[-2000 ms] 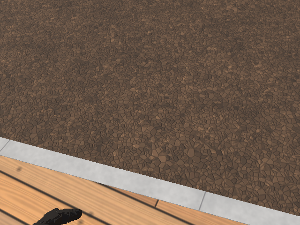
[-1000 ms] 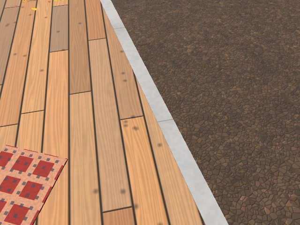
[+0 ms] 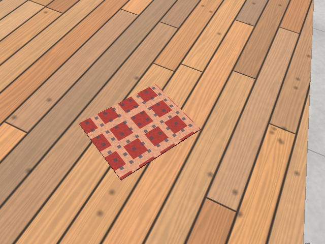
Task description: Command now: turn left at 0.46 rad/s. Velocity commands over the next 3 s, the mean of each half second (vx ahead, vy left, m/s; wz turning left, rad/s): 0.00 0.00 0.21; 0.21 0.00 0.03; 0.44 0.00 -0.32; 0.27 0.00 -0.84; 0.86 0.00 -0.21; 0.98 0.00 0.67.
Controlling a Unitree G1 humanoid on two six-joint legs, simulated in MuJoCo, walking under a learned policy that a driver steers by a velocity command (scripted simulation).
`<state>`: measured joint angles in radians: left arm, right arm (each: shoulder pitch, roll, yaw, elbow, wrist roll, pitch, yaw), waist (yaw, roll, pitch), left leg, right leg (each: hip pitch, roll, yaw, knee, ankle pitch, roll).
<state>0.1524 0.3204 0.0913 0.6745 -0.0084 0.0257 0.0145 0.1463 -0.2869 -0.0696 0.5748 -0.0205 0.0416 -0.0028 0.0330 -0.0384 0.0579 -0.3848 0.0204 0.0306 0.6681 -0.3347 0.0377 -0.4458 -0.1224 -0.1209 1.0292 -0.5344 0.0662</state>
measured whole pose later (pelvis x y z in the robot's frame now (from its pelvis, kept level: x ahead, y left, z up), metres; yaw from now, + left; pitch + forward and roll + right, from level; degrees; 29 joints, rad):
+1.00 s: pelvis +0.09 +0.02 +0.01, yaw +5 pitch +3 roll +0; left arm 0.38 0.26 0.04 0.85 0.01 -0.05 0.00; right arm 0.26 -0.24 -0.06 0.76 0.00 -0.06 0.03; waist 0.03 -0.02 -0.03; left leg -0.37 0.01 0.02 0.73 -0.46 0.08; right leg -0.16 -0.05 0.00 0.50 -0.39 -0.01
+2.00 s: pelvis +0.49 +0.10 +0.02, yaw -33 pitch +2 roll -1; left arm 0.18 0.33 0.07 0.57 0.04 0.02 -0.02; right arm 0.30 -0.31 -0.06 0.68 -0.04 -0.05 0.00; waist -0.04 -0.02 -0.04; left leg -0.29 -0.03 -0.10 0.48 -0.24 0.01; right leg -0.61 0.13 0.16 1.08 -0.30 -0.02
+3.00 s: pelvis +1.01 -0.34 +0.00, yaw -16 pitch -1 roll +1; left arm 0.09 0.23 -0.04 0.62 0.08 -0.07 -0.02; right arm 0.44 -0.33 -0.07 0.87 -0.01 -0.02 0.00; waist -0.05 0.01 0.03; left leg -0.15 -0.23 -0.05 0.45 -0.27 0.20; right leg -0.66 -0.13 0.10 1.11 -0.31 0.06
